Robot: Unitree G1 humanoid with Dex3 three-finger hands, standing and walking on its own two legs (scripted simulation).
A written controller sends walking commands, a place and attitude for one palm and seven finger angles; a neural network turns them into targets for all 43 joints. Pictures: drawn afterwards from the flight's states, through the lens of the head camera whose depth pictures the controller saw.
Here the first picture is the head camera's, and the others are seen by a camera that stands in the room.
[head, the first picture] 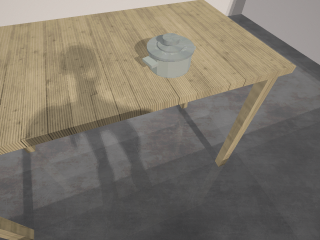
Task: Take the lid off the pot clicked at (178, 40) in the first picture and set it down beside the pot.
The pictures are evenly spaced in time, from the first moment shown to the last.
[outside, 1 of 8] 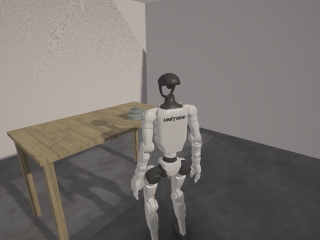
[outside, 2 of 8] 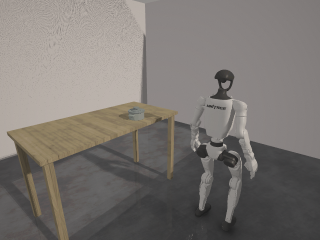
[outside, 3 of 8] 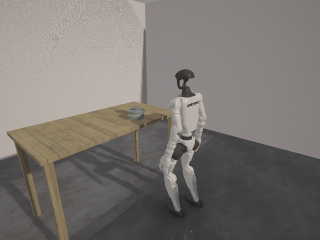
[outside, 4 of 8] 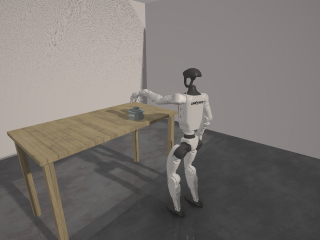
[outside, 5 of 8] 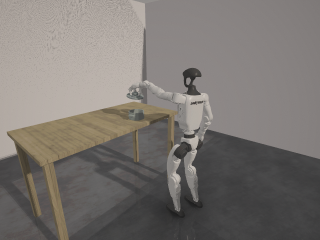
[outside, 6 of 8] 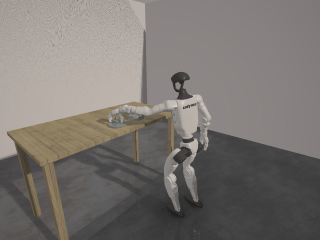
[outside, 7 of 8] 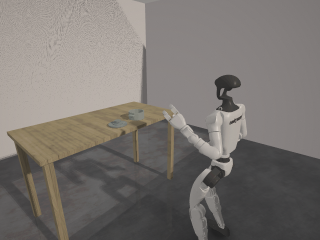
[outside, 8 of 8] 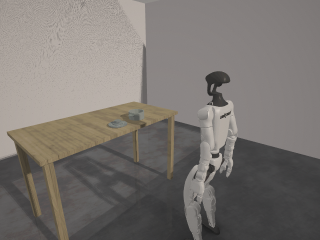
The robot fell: no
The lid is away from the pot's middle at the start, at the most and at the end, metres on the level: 0.00 0.24 0.24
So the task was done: yes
